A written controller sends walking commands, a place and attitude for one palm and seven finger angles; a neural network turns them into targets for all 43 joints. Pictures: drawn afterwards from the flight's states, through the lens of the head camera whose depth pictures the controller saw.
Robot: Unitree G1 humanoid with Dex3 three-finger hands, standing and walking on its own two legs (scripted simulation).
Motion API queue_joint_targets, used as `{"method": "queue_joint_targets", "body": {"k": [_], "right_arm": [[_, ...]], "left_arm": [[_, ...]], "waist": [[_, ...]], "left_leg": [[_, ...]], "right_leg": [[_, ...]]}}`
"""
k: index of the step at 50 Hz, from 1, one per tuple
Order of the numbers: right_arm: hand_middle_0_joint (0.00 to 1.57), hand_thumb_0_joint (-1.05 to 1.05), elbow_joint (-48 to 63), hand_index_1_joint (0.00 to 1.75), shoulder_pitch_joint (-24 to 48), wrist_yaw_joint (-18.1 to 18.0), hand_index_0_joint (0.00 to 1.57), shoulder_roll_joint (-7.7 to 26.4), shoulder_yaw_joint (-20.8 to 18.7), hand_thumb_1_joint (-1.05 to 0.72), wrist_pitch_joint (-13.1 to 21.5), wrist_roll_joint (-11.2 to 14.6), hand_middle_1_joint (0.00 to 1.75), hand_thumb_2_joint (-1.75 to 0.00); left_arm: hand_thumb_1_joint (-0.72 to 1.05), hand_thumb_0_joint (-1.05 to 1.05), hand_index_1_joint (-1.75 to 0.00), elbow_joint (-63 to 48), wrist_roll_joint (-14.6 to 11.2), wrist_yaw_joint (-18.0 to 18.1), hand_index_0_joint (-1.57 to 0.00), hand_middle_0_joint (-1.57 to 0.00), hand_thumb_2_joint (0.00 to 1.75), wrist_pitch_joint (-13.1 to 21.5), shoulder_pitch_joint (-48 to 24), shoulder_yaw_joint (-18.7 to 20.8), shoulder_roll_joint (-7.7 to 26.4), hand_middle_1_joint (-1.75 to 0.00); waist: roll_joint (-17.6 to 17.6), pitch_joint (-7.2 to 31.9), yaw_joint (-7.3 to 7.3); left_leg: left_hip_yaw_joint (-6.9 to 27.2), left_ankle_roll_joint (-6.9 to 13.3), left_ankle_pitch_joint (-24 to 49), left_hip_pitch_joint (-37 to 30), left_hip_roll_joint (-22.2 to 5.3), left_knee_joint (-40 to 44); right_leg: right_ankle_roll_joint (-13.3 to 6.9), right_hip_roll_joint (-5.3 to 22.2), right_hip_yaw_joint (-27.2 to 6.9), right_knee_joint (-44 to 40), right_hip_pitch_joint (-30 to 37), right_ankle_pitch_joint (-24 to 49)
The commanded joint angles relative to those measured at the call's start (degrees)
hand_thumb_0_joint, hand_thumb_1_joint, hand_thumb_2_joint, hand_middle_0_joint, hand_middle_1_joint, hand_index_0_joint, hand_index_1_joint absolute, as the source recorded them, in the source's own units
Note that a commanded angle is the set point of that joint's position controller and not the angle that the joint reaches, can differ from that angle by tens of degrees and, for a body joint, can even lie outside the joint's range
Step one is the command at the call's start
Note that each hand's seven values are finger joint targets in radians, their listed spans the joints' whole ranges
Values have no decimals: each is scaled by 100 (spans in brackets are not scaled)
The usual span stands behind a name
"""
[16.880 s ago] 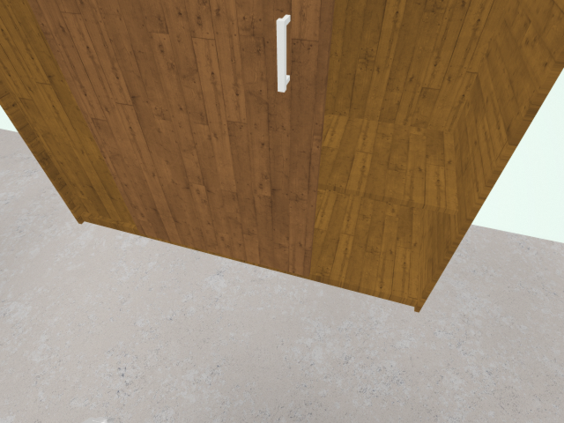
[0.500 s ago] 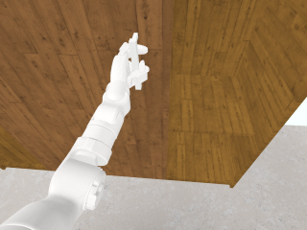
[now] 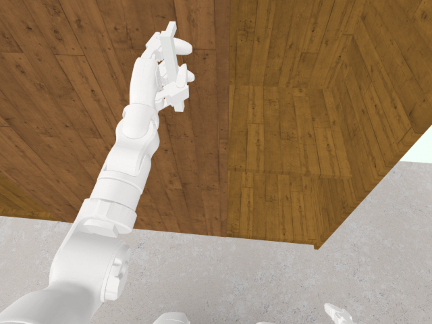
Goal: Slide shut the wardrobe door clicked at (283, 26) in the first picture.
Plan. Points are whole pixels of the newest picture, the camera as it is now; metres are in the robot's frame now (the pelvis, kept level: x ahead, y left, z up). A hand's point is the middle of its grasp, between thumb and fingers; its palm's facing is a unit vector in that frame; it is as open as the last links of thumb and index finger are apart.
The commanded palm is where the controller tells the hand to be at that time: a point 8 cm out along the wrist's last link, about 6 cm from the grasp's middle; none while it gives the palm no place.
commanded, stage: step sideways, sliding the door along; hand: left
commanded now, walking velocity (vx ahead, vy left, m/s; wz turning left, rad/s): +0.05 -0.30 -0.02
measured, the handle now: (175, 70) +0.49 +0.12 +0.19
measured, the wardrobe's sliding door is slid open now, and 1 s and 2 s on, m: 0.40 0.23 0.00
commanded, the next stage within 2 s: none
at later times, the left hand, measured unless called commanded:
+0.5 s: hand (215, 88) +0.45 +0.05 +0.19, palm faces +0.17 -0.98 -0.07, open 5.9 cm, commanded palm +0.42 +0.03 +0.19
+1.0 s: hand (298, 90) +0.45 -0.09 +0.19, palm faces +0.22 -0.97 -0.04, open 5.9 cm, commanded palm +0.42 -0.11 +0.19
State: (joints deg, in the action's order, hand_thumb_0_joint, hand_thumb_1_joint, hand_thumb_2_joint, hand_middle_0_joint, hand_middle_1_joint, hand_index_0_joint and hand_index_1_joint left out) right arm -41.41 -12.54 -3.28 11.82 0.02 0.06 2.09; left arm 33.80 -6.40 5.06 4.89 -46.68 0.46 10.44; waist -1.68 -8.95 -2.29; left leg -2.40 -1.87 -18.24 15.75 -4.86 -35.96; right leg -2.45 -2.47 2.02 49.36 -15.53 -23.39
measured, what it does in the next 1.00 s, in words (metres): steps to the right: right foot, then left foot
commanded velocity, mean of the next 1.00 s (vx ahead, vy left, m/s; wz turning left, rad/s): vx -0.17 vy -0.27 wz -0.19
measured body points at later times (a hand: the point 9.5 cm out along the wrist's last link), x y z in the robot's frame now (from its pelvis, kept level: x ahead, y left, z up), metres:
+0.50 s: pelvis +0.07 -0.12 +0.01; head +0.15 -0.10 +0.44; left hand +0.43 +0.10 +0.19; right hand +0.30 -0.28 -0.10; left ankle +0.03 +0.09 -0.72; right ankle +0.13 -0.26 -0.69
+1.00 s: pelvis +0.10 -0.24 +0.00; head +0.21 -0.24 +0.44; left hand +0.43 -0.04 +0.19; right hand +0.36 -0.41 -0.11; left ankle +0.07 -0.05 -0.71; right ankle +0.16 -0.31 -0.72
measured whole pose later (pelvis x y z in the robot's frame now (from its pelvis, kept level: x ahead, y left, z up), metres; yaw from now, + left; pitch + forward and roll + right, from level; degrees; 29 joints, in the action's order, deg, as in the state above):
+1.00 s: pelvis +0.10 -0.24 +0.00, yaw +8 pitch -2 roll +1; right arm -33.6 0.6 1.0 11.3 -3.1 2.0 2.6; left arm -10.2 -2.8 9.0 5.8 -21.6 -1.7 5.6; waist -1.9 -17.6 -3.8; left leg -3.1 -2.0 -22.2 15.1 -8.2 -39.5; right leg -3.6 -0.1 3.4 37.6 -19.3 -15.7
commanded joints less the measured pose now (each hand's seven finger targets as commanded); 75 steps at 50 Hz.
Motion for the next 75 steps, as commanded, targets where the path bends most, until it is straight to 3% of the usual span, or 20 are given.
{"method": "queue_joint_targets", "body": {"k": [1,6,10,13,15,25,30,33,35,37,42,45,48,50,53,59,62,65,70,75], "right_arm": [[20,0,850,30,293,130,20,707,-426,-90,33,38,30,-90],[20,0,1152,30,685,125,20,646,-362,-90,104,281,30,-90],[20,0,940,30,966,13,20,367,-362,-90,267,150,30,-90],[20,0,679,30,891,49,20,458,-388,-90,406,124,30,-90],[20,0,1105,30,1112,245,20,659,-517,-90,251,83,30,-90],[20,0,1607,30,1210,535,20,560,-492,-90,220,107,30,-90],[20,0,1516,30,1310,333,20,314,-540,-90,343,147,30,-90],[20,0,1335,30,1420,209,20,258,-391,-90,431,59,30,-90],[20,0,1576,30,1411,351,20,598,-581,-90,373,15,30,-90],[20,0,1765,30,1492,558,20,588,-548,-90,344,21,30,-90],[20,0,1846,30,1505,612,20,478,-523,-90,475,142,30,-90],[20,0,1792,30,1450,454,20,337,-587,-90,442,149,30,-90],[20,0,1597,30,1469,371,20,198,-424,-90,493,54,30,-90],[20,0,1630,30,1457,365,20,312,-481,-90,433,33,30,-90],[20,0,1899,30,1584,607,20,527,-525,-90,340,-23,30,-90],[20,0,1923,30,1571,638,20,434,-457,-90,282,135,30,-90],[20,0,1751,30,1507,411,20,277,-547,-90,242,120,30,-90],[20,0,1505,30,1493,316,20,112,-433,-90,290,21,30,-90],[20,0,1652,30,1583,430,20,432,-532,-90,67,-95,30,-90],[20,0,1655,30,1540,486,20,441,-476,-90,-18,111,30,-90]], "left_arm": [[90,0,-140,-2179,15,-390,-45,-45,90,532,-2895,-684,-208,-140],[90,0,-140,-2658,183,-336,-45,-45,90,623,-3140,-1212,-527,-140],[90,0,-140,-2619,375,-229,-45,-45,90,435,-3422,-1420,-742,-140],[90,0,-140,-3475,292,-151,-45,-45,90,609,-3797,-1719,-1019,-140],[90,0,-140,-3660,197,-278,-45,-45,90,752,-3342,-2019,-1280,-140],[90,0,-140,-4863,438,-416,-45,-45,90,859,-1692,-1740,-850,-140],[90,0,-140,-5185,539,-343,-45,-45,90,848,-856,-1267,-224,-140],[90,0,-140,-6219,406,-206,-45,-45,90,929,-934,-1670,-563,-140],[90,0,-140,-6267,302,-319,-45,-45,90,965,-696,-1782,-784,-140],[90,0,-140,-6136,488,-372,-45,-45,90,1046,-810,-1828,-969,-140],[90,0,-140,-6074,632,-364,-45,-45,90,938,-557,-1798,-792,-140],[90,0,-140,-6116,544,-319,-45,-45,90,905,-185,-1489,-339,-140],[90,0,-140,-6984,434,-202,-45,-45,90,973,-89,-1914,-752,-140],[90,0,-140,-6996,376,-174,-45,-45,90,1045,14,-2017,-789,-140],[90,0,-140,-6741,532,-399,-45,-45,90,1119,-126,-2239,-1209,-140],[90,0,-140,-6066,642,-355,-45,-45,90,863,-327,-2114,-1072,-140],[90,0,-140,-5932,536,-224,-45,-45,90,755,73,-1734,-564,-140],[90,0,-140,-6477,451,-149,-45,-45,90,876,-154,-1847,-686,-140],[90,0,-140,-5876,498,-387,-45,-45,90,916,-409,-1504,-536,-140],[90,0,-140,-4921,587,-369,-45,-45,90,629,-682,-1335,-505,-140]], "waist": [[-566,2241,520],[-291,2825,383],[2145,1833,389],[989,2560,744],[-1504,2836,485],[-1252,2410,436],[2403,2628,239],[822,3019,467],[-657,3347,352],[-1352,2773,301],[-746,2406,396],[2135,2581,333],[1251,3026,414],[834,3315,448],[-1364,2802,315],[-515,2433,335],[2039,2718,339],[1274,3119,388],[-1398,2859,318],[-330,2502,333]], "left_leg": [[2680,1769,4277,-3499,-2227,501],[274,702,960,-304,-800,-45],[-30,182,-1496,535,618,-2361],[316,312,195,-1251,29,710],[2555,1207,4256,-3164,-2127,1260],[291,508,5513,-2819,-1399,-201],[104,24,-1099,237,99,-1644],[-147,164,1100,-814,-452,945],[775,905,5905,-3377,-1945,819],[683,1215,6114,-3112,-2372,743],[-307,401,3839,-2106,-1405,-367],[-334,-27,-699,-242,15,-1629],[-101,103,-599,-32,-178,-79],[-246,241,2302,-1737,-793,1141],[663,1255,5847,-3064,-2540,850],[-359,420,3466,-1898,-1523,-414],[-198,18,-930,-103,-77,-1364],[-170,59,-657,-20,-142,-61],[831,1248,4854,-2543,-2637,1038],[-271,486,2517,-1296,-1652,-215]], "right_leg": [[34,713,-1283,1608,-2955,-1033],[213,168,323,-1307,1482,1078],[-652,1500,-2185,-3549,270,-142],[-500,1234,-750,-1223,452,2908],[240,457,-248,1117,-1834,-383],[190,184,139,-1730,79,1061],[-499,1597,-1293,-1964,2581,8179],[-204,1520,-757,-1071,2014,7172],[389,603,-235,-395,-380,2104],[234,485,-529,289,-964,-645],[235,337,13,-1871,533,1815],[-353,1433,-1664,-2102,1553,6886],[-484,1612,-1531,-1404,2231,7413],[-75,1249,-922,-885,1409,6586],[260,421,-505,199,-968,-439],[216,403,16,-1819,539,1990],[-556,1580,-1985,-1962,1633,7042],[-521,1596,-1699,-1463,2337,7445],[327,348,-526,-258,-542,-354],[249,369,-137,-1698,713,1323]]}}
